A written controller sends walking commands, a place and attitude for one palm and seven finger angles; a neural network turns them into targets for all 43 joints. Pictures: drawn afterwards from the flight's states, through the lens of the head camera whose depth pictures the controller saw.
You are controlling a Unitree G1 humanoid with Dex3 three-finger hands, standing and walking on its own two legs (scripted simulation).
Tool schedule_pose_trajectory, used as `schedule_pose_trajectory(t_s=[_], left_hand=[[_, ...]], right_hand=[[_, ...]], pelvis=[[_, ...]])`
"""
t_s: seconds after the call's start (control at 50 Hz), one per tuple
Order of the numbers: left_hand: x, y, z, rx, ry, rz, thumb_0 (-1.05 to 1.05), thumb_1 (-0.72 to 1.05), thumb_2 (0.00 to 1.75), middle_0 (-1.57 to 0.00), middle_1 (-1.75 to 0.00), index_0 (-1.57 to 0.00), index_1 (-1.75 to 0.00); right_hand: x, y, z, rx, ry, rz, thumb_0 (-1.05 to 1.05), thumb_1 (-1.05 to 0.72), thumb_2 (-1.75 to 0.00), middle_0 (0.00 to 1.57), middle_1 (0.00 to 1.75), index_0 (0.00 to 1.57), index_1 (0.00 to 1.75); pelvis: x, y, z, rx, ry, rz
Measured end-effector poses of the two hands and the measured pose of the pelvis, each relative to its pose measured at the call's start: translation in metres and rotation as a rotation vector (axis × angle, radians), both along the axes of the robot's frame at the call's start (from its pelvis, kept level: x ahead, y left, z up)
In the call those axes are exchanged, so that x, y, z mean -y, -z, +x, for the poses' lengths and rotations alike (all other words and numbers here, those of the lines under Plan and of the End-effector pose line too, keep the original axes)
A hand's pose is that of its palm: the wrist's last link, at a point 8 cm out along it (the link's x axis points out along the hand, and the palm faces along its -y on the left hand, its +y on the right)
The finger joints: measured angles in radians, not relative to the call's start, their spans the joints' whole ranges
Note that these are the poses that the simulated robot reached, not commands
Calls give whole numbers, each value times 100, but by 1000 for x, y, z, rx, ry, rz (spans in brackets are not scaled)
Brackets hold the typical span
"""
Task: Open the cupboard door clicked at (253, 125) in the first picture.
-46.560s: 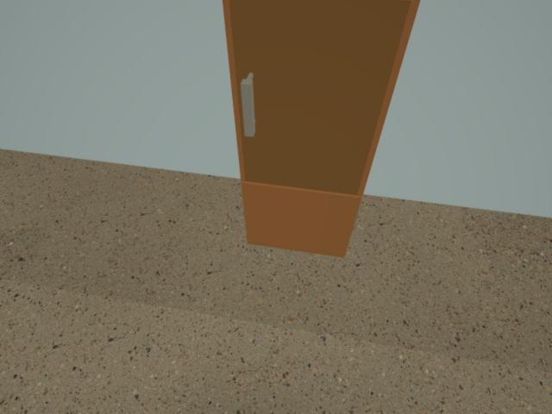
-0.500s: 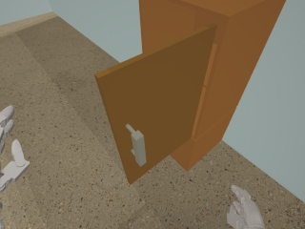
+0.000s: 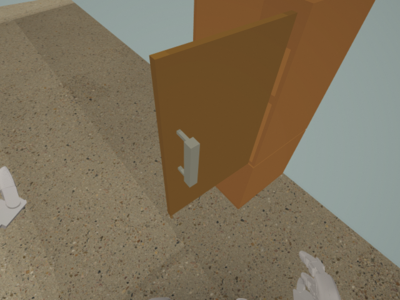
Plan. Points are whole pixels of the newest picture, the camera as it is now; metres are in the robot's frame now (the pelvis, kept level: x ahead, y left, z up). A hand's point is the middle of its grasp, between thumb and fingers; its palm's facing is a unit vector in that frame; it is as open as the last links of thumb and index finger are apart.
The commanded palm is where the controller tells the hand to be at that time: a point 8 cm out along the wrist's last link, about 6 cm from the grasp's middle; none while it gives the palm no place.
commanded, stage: step back with the hand held close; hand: left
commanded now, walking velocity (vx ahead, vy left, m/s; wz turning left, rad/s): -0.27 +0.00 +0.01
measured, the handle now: (185, 158) +0.44 +0.07 -0.01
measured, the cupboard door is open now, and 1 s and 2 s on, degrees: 89 89 89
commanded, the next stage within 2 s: stop stepping back and stand still in 0.58 s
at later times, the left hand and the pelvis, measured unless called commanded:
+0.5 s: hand out of the picture +0.12 +0.28 +0.19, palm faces +0.50 -0.72 -0.48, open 7.4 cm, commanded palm +0.07 +0.30 +0.19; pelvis -0.06 -0.01 +0.01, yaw +1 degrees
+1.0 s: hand out of the picture +0.05 +0.22 +0.18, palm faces +0.31 -0.78 -0.54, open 7.4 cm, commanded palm +0.00 +0.26 +0.19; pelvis -0.17 -0.03 +0.02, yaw -4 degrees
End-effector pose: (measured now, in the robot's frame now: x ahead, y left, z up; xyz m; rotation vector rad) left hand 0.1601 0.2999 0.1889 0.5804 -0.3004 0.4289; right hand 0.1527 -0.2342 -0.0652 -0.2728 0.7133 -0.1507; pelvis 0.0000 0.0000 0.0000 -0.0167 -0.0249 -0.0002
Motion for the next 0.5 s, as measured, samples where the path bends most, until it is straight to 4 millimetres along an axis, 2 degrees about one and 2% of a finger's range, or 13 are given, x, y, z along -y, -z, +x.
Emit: schedule_pose_trajectory(t_s=[0.08, 0.2, 0.28, 0.36, 0.42, 0.5], left_hand=[[-1, -5, -10, 21, -6, 42, 1, 89, 90, -22, -30, -21, -31], [4, -10, -27, 35, -17, 65, 1, 89, 90, -21, -30, -21, -31], [7, -6, -34, 20, 18, 21, 1, 89, 90, -21, -30, -21, -31], [1, -3, -46, -9, 50, 45, 1, 89, 90, -22, -30, -21, -31], [-6, -11, -61, -16, 29, 77, 1, 88, 90, -22, -30, -21, -31], [-10, -19, -82, 15, -34, 28, 1, 89, 90, -22, -30, -21, -31]], right_hand=[[-1, 4, -9, -5, -12, 8, 1, -90, -89, 20, 30, 20, 30], [3, 10, -12, -5, -37, 22, 1, -90, -89, 20, 30, 20, 30], [6, 6, -18, -17, -34, 6, 1, -90, -89, 20, 30, 20, 30], [7, -2, -27, 4, -14, -25, 1, -90, -89, 20, 30, 20, 30], [3, -7, -35, 16, -11, -24, 1, -90, -89, 20, 30, 20, 30], [-5, -13, -45, 20, -40, 2, 1, -90, -89, 20, 30, 20, 30]], pelvis=[[3, 2, -5, 4, -33, 1], [10, 4, -17, 3, -27, 2], [7, 2, -31, -11, -38, 4], [1, 3, -46, -11, -42, -13], [2, -3, -54, -10, -58, -44], [7, -12, -62, -42, -23, -48]])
